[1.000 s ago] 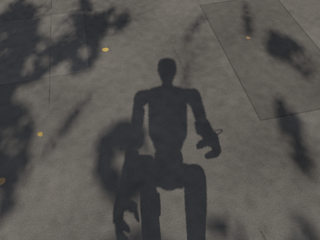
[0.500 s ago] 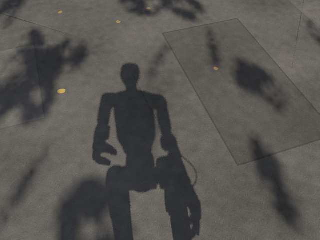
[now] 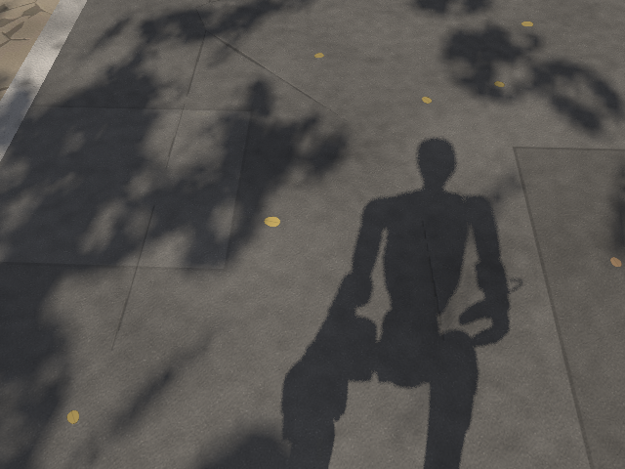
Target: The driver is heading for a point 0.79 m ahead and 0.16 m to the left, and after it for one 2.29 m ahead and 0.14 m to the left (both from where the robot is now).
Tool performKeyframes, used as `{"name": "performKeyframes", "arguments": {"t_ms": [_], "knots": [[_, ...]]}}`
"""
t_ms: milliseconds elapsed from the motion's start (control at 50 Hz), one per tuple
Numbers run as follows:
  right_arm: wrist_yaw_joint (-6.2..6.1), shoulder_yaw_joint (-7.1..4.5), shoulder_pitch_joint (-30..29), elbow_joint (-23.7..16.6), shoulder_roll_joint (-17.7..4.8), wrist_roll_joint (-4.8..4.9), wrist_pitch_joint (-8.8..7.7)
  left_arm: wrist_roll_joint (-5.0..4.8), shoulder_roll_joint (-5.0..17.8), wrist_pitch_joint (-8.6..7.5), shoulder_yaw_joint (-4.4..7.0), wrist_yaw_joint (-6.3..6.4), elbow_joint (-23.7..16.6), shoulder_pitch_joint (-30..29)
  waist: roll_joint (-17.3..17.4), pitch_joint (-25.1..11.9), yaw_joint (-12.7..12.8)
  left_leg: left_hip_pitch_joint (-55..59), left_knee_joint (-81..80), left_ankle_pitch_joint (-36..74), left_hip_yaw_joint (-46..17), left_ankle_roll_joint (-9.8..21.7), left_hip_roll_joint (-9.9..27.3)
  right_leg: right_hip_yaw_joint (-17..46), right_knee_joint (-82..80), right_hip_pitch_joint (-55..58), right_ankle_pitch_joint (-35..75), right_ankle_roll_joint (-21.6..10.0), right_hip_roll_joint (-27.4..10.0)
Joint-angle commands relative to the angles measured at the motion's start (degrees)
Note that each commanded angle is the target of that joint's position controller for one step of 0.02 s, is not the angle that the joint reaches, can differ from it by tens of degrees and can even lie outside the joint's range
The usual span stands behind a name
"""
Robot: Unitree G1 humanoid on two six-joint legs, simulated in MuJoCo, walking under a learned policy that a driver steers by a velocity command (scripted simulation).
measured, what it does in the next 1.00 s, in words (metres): walks ahead, turning left: left foot, then right foot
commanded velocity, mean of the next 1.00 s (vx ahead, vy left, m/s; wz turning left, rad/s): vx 0.50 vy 0.00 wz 0.43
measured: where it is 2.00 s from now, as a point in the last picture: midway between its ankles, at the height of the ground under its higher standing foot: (228, 253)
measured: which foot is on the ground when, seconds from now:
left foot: up 0.00-0.12, down 0.14-0.72, up 0.74-1.00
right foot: down 0.00-0.16, up 0.18-0.70, down 0.72-1.00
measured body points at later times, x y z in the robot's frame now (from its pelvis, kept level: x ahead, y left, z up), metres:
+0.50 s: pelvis +0.26 +0.06 +0.00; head +0.29 +0.09 +0.45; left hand +0.37 +0.34 -0.11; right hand +0.32 -0.21 -0.11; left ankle +0.18 +0.08 -0.74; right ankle +0.44 -0.08 -0.67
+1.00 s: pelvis +0.54 +0.11 +0.01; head +0.56 +0.10 +0.46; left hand +0.43 +0.35 -0.12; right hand +0.76 -0.07 -0.12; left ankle +0.53 +0.26 -0.67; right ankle +0.55 +0.03 -0.74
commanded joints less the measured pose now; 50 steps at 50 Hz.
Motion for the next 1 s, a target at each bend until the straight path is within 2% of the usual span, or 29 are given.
{"name": "performKeyframes", "arguments": {"t_ms": [20, 60, 100, 120, 140, 160, 180, 200, 220, 240, 280, 320, 360, 480, 600, 620, 660, 680, 700, 720, 740, 760, 780, 800, 820, 860, 900, 940, 1000], "knots": [[0.49, 0.2, -5.8, -5.3, -1.5, -0.31, -0.7, 0.07, 8.3, -0.05, 1.48, 0.72, -1.9, 2.4, -5.9, 3.1, -0.2, 0.9, -5.6, -2.0, 3.5, 1.7, -1.7, 3.4, -2.3, 0.6, 35.3, -4.4, -17.0], [0.27, -0.27, -4.5, -5.3, -2.4, -0.42, -0.67, 0.24, 9.5, 0.61, 1.75, 1.09, -1.9, 1.9, -7.0, 1.5, -1.5, 4.9, -7.4, -7.2, 5.4, 3.7, -4.4, 1.5, 3.1, 3.5, 49.6, -4.2, -17.5], [-0.23, -1.2, 1.9, -3.8, -4.0, -0.55, -0.72, 0.39, 11.3, 1.57, 2.3, 1.26, -2.3, 1.0, -8.2, -2.5, -4.4, 12.2, -8.6, -13.2, 6.6, 6.2, -8.3, 0.4, 14.6, 5.1, 61.3, -4.1, -17.8], [-0.56, -1.96, 7.7, -2.2, -5.3, -0.62, -1.11, 0.29, 12.1, 2.18, 2.55, 1.05, -2.7, 0.6, -7.8, -6.1, -6.6, 19.2, -11.6, -13.9, 6.2, 7.5, -10.1, 0.3, 24.4, 3.3, 59.1, -3.8, -17.7], [-1.24, -3.27, 16.0, 0.3, -8.0, -1.25, -1.62, 0.06, 12.2, 2.47, 2.57, 0.66, -3.9, -0.6, -4.3, -10.6, -10.8, 32.0, -16.8, -13.1, 1.5, 9.6, -8.7, -0.3, 39.1, -5.0, 47.2, -2.0, -16.3], [-2.01, -4.95, 17.9, 0.1, -14.4, -1.64, -1.8, -0.73, 6.4, 2.36, 1.44, -0.07, -7.3, 0.4, 6.4, -15.4, -8.8, 48.6, -18.7, -16.6, -23.0, 15.5, 7.9, 0.2, 59.0, -27.1, 5.8, 0.8, -9.5], [-1.95, -5.45, 17.9, -1.1, -17.2, -0.1, -1.13, -0.66, 8.4, 1.71, 1.95, -0.79, -11.0, -3.6, 6.5, -18.3, -8.2, 53.4, -27.8, -14.4, -47.9, 20.9, 15.4, 12.1, 70.3, -41.0, -14.8, 2.5, -0.2], [-2.34, -4.99, 16.3, -0.5, -15.5, 0.59, -0.71, -0.35, 9.0, 1.16, 1.95, -1.07, -12.4, -10.0, 0.0, -10.4, -8.0, 48.7, -29.4, -11.9, -38.6, 18.6, 13.8, 17.1, 69.0, -46.9, -8.5, 1.9, -4.3], [-2.64, -4.23, 13.7, -0.4, -12.7, 1.09, -0.92, -0.72, 8.4, 0.45, 1.54, -1.17, -12.6, -10.0, -1.7, -5.0, -5.8, 41.1, -30.2, -6.2, -31.9, 16.3, 12.1, 16.9, 64.0, -45.4, -3.3, 1.7, -6.3], [-2.81, -3.62, 10.9, -0.8, -10.5, 1.13, -1.36, -0.31, 8.2, 0.49, 1.62, -1.0, -11.6, -8.7, -4.1, -2.6, -3.1, 35.5, -30.8, 0.3, -26.6, 13.6, 8.7, 17.2, 58.9, -41.7, -1.3, 1.8, -8.0], [-3.14, -2.69, 9.1, -1.3, -8.3, 1.89, -2.48, 1.56, 7.7, 2.62, 1.56, -1.16, -11.1, -6.4, -2.5, -3.2, -0.4, 29.9, -31.4, 8.6, -20.3, 11.7, 4.3, 17.5, 54.1, -35.4, -0.5, 3.2, -9.0], [-3.01, -2.72, 11.3, -0.8, -9.2, 2.26, -3.56, 1.84, 7.1, 4.15, 1.47, -1.67, -12.0, -7.5, -1.9, -3.8, -0.1, 29.0, -31.6, 13.7, -18.4, 11.3, 2.4, 16.6, 51.4, -35.4, 0.5, 4.5, -8.6], [-2.97, -2.94, 14.2, -0.6, -10.4, 2.08, -3.76, 1.73, 7.1, 4.79, 1.34, -1.92, -13.6, -11.4, -0.8, -3.0, -1.3, 29.0, -32.2, 13.7, -18.0, 10.2, 1.3, 15.9, 47.8, -38.2, 4.2, 5.3, -8.3], [-3.22, -2.75, 22.2, -0.2, -10.8, 1.83, -3.38, 1.41, 8.1, 4.96, 0.97, -2.21, -18.6, -24.4, 1.6, -1.1, -5.9, 36.6, -31.9, 13.0, -21.6, 7.9, 1.3, 16.5, 35.8, -46.7, 13.2, 5.6, -6.4], [-4.1, -2.34, 25.7, 0.0, -10.7, 1.05, -3.41, 0.73, 7.7, 3.56, -0.39, -2.95, -22.5, -32.3, 2.9, 0.2, -8.2, 41.8, -28.7, 20.5, -22.8, 7.8, 2.5, 15.1, 22.8, -43.4, 15.4, 3.1, -3.0], [-4.3, -2.25, 25.2, 0.1, -10.8, 1.0, -3.52, 0.64, 8.0, 3.29, -0.42, -2.92, -22.7, -31.5, 3.2, 0.3, -7.5, 41.5, -28.3, 22.1, -22.9, 7.1, 3.0, 15.1, 20.5, -40.1, 15.4, 2.1, -2.6], [-4.4, -2.24, 22.3, -0.3, -11.8, 1.02, -3.96, 0.61, 9.5, 2.82, 0.16, -2.36, -20.8, -24.5, 3.7, -1.4, -3.9, 39.1, -24.5, 32.4, -21.5, 4.7, 2.8, 14.5, 16.9, -27.8, 12.4, -0.3, -0.3], [-4.21, -2.37, 21.6, -0.2, -12.6, 0.82, -4.17, 0.43, 11.0, 2.49, 0.88, -1.71, -18.7, -17.9, 3.4, -4.6, -1.2, 39.4, -17.6, 39.5, -20.6, 3.8, 1.8, 13.8, 15.9, -20.4, 10.3, -1.4, 1.5], [-3.83, -2.38, 20.4, -0.1, -13.0, 0.96, -4.39, 0.46, 12.1, 1.9, 1.42, -0.95, -16.6, -9.7, 1.7, -8.7, 3.2, 36.5, -7.2, 37.5, -18.3, 2.8, -0.7, 14.5, 12.4, -10.0, 12.9, -2.8, 0.2], [-3.44, -1.41, 21.2, -1.6, -9.4, 1.18, -4.67, 1.74, 15.6, 1.5, 2.21, 0.0, -15.7, -1.1, -3.3, -16.1, 5.6, 27.8, 8.2, 19.7, -16.4, 2.1, -3.7, 26.5, 12.9, 3.2, 5.7, -5.3, -11.2], [-3.26, -0.72, 31.4, -1.2, -4.6, 3.44, -4.17, 2.33, 21.1, 1.97, 3.74, -0.37, -14.6, 0.3, -19.4, -22.6, 0.6, 10.6, 27.3, -26.8, -10.9, -0.7, -14.6, 55.5, 7.4, 15.9, 6.2, -14.7, -26.4], [-3.73, -1.03, 28.3, -0.1, -9.4, 0.88, -3.82, 0.49, 15.8, 2.72, 2.95, -1.16, -15.1, -3.6, -9.1, -16.7, -0.3, 5.0, 31.5, -26.0, -13.0, 0.2, -10.8, 60.2, 2.9, 8.9, -2.4, -13.8, -24.3], [-3.35, -1.16, 22.3, -1.1, -9.5, 0.55, -3.72, -0.02, 11.7, 2.68, 1.95, -1.33, -15.9, -9.1, -4.4, -7.6, -1.4, 4.3, 29.9, -20.5, -12.6, 0.0, -8.5, 50.1, 1.5, -0.5, -2.8, -12.6, -21.9], [-2.98, -0.84, 18.7, -2.0, -8.8, 0.4, -3.77, 0.39, 9.5, 2.42, 1.32, -1.54, -15.6, -11.1, -1.7, -4.3, -1.7, 4.9, 27.1, -17.9, -11.9, 0.0, -6.7, 43.1, 0.3, -5.6, 2.7, -11.2, -19.0], [-2.55, -0.79, 17.1, -2.5, -8.4, 0.15, -3.42, 0.45, 8.9, 2.06, 1.01, -1.44, -14.7, -10.6, -3.3, -2.8, -2.3, 5.7, 24.9, -17.3, -11.3, -0.2, -5.5, 37.7, -0.6, -8.4, 8.5, -10.0, -16.5], [-1.83, -0.44, 18.0, -2.3, -7.3, -0.35, -2.45, -0.02, 8.7, 1.18, 0.76, -1.55, -12.7, -8.6, -6.5, -3.2, -3.6, 8.6, 21.5, -16.7, -10.1, -0.8, -4.5, 31.9, -2.1, -11.2, 15.1, -8.9, -14.0], [-1.42, -0.17, 17.0, -2.5, -6.5, -0.71, -2.02, -0.52, 9.3, 0.28, 0.89, -1.84, -11.3, -6.4, -6.8, -3.3, -3.9, 6.8, 19.5, -15.7, -8.6, -1.4, -3.8, 29.1, -3.4, -10.7, 19.0, -9.6, -13.5], [-1.05, 0.22, 12.4, -4.0, -6.1, -0.92, -1.89, -0.72, 9.9, 0.08, 1.03, -1.89, -10.3, -4.6, -6.5, -1.8, -3.3, 2.7, 16.1, -12.3, -6.7, -2.2, -1.9, 27.0, -5.6, -10.1, 19.0, -10.1, -13.3], [-0.71, 1.03, 4.0, -6.5, -5.1, -0.63, -2.07, -0.83, 9.6, 0.4, 0.85, -1.93, -8.9, -1.9, -6.0, -0.1, -1.5, -0.3, 7.0, -6.4, -4.1, -3.6, -0.2, 23.3, -7.0, -8.9, 20.8, -9.4, -11.5]]}}
Keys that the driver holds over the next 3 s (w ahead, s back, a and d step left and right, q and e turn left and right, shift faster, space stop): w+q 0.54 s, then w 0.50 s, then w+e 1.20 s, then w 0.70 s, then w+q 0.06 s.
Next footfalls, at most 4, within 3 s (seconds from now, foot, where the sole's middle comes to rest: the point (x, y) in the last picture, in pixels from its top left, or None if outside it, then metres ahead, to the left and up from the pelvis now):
0.14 left None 0.22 0.09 -0.78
0.72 right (321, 410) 0.59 0.05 -0.78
1.24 left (198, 346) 0.74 0.34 -0.78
1.78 right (269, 245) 1.05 0.20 -0.78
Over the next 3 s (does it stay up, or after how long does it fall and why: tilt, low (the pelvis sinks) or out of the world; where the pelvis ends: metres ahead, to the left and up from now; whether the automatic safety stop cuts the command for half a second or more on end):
stays up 1.51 0.13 0.00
